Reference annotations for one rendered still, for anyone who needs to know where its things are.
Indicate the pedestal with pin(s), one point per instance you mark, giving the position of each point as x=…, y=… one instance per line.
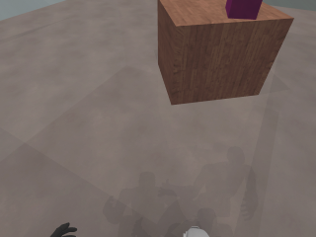
x=205, y=56

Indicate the carton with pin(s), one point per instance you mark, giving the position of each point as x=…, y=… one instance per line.
x=243, y=9

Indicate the robot left hand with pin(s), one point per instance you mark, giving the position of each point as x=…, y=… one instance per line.
x=63, y=229

